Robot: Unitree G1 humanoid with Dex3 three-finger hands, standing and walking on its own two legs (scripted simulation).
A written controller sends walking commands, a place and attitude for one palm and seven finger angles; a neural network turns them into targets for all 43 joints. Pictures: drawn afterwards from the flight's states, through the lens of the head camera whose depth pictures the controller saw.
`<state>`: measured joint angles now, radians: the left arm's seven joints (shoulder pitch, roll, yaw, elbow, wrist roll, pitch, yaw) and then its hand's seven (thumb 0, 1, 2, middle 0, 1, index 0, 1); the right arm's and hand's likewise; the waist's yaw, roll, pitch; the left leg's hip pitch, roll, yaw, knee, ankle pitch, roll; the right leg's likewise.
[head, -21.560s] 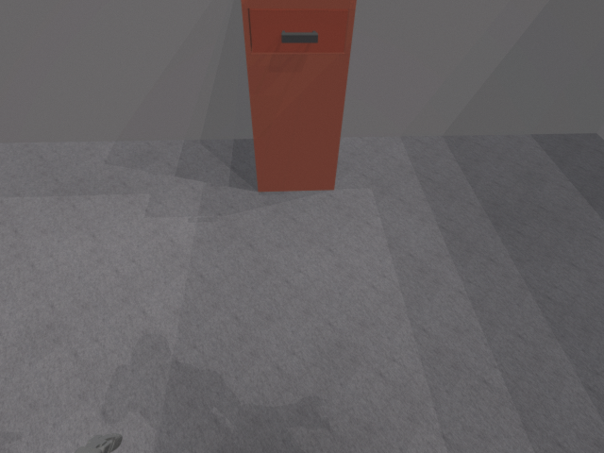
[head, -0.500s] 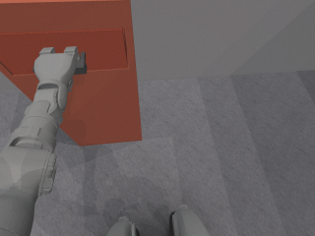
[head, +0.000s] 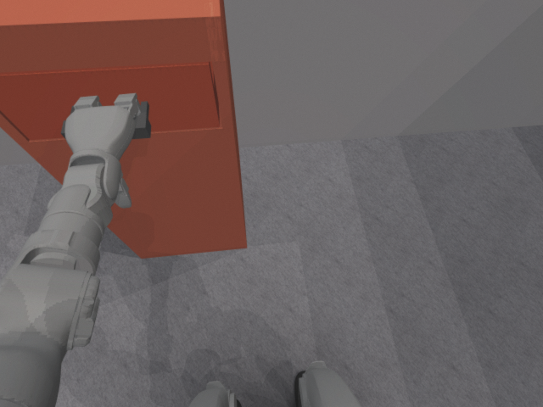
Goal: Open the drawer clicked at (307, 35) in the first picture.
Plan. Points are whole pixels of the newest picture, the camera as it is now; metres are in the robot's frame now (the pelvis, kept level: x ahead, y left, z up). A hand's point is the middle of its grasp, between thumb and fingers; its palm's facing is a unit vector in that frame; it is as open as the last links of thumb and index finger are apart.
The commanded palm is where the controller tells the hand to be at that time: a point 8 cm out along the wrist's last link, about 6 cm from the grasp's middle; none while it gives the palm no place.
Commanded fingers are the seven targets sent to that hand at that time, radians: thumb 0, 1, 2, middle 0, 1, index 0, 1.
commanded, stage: lift the hand off the handle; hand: left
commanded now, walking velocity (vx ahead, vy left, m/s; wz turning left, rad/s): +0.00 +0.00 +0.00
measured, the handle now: (109, 119) +0.56 +0.22 +0.03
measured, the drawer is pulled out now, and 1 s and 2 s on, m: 0.00 0.00 0.00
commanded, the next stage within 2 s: draw the hand back to the body in 1.44 s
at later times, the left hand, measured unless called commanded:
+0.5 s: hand (102, 132) +0.51 +0.21 +0.06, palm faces -0.03 -0.01 -1.00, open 13.5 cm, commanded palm +0.50 +0.21 +0.12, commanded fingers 0.00 -0.50 0.30 -0.30 -1.20 -0.30 -1.20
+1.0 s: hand (79, 100) +0.52 +0.22 +0.12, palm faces -0.02 -0.01 -1.00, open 13.4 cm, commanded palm +0.50 +0.22 +0.19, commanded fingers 0.00 -0.50 0.30 -0.30 -1.20 -0.30 -1.20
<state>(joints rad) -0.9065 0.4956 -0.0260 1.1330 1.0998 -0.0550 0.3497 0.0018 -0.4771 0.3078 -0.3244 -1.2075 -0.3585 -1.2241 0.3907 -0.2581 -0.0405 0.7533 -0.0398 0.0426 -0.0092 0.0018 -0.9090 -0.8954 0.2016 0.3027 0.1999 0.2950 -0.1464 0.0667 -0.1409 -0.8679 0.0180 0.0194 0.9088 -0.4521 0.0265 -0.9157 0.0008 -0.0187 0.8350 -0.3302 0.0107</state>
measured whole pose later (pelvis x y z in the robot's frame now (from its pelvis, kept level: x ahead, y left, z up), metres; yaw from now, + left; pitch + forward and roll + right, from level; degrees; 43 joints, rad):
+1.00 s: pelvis +0.01 +0.00 +0.03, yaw +1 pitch +16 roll -1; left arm -0.94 0.51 -0.07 1.05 1.06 -0.05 0.20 0.00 -0.49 0.30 -0.36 -1.22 -0.41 -1.22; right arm 0.37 -0.26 -0.05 0.73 -0.01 0.05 -0.03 0.00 -0.91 -0.90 0.20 0.30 0.20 0.30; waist -0.11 0.06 -0.11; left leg -0.58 0.00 0.02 0.66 -0.36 0.03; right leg -0.63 -0.01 -0.02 0.61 -0.26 0.01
